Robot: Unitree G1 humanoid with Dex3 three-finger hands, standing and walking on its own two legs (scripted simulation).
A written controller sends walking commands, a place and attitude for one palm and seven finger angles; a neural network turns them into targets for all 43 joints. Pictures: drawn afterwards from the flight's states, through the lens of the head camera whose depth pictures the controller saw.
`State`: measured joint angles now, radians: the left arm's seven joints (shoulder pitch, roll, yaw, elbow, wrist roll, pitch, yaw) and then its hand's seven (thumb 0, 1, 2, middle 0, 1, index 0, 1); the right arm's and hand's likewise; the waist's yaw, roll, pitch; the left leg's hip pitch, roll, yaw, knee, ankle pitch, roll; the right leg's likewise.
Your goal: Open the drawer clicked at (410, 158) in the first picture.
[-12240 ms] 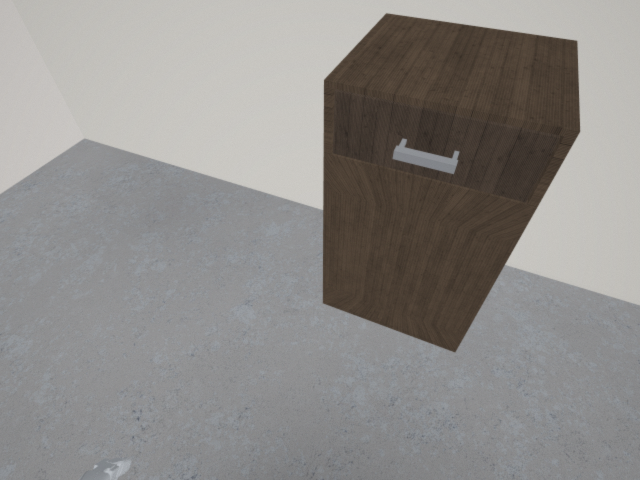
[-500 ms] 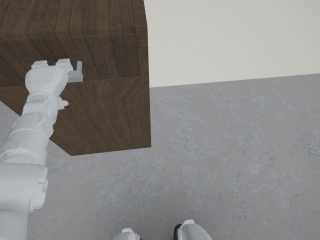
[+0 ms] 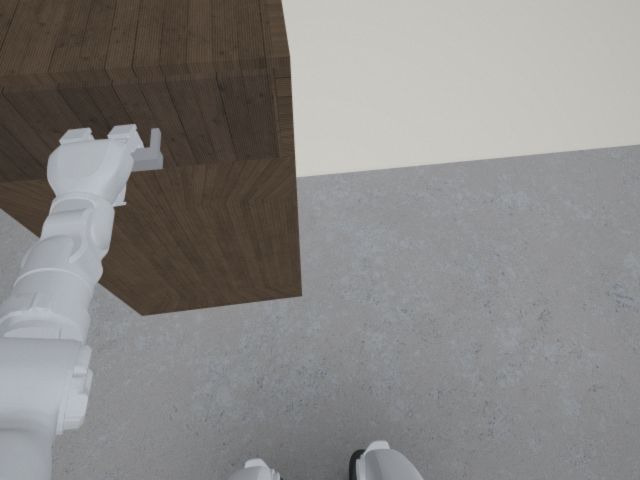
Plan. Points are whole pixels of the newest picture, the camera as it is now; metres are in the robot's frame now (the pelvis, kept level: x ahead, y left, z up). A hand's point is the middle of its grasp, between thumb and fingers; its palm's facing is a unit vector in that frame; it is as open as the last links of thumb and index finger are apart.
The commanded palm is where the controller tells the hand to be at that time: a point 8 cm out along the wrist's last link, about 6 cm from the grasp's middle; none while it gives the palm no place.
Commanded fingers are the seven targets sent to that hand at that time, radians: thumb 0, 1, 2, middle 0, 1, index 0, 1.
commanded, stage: pull the drawer open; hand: left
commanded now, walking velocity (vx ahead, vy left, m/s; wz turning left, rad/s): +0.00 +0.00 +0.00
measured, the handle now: (112, 150) +0.54 +0.26 +0.04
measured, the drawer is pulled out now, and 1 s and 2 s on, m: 0.00 0.12 0.26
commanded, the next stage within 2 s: none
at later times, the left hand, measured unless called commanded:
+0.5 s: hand (109, 229) +0.43 +0.25 +0.01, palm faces -0.04 -0.03 -1.00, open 5.8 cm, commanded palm +0.39 +0.25 +0.07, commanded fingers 0.00 0.90 0.90 -0.40 -1.35 -0.40 -1.35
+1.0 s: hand (104, 276) +0.37 +0.24 +0.01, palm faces -0.03 -0.03 -1.00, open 5.7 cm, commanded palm +0.33 +0.25 +0.07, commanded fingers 0.00 0.90 0.90 -0.40 -1.35 -0.40 -1.35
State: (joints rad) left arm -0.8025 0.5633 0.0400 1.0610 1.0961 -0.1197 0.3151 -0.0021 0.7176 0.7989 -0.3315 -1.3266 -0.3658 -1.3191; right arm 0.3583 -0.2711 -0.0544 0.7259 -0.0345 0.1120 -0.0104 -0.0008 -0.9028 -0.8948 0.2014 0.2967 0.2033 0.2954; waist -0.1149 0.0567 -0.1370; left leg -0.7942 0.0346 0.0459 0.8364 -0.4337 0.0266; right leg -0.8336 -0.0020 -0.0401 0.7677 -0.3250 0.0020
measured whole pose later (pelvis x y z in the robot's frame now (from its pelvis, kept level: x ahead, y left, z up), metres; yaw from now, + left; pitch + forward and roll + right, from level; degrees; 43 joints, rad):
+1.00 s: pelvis +0.00 -0.01 +0.02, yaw +1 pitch +14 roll +0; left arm -0.33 0.42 -0.02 0.65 1.07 -0.06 0.37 0.00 0.71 0.83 -0.32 -1.34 -0.37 -1.33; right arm 0.24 -0.25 -0.06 0.66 0.00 0.10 -0.03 0.00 -0.90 -0.90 0.20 0.30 0.20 0.30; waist -0.01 0.05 -0.12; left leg -0.57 0.02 0.05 0.73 -0.40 0.01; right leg -0.63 -0.01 -0.03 0.70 -0.32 -0.01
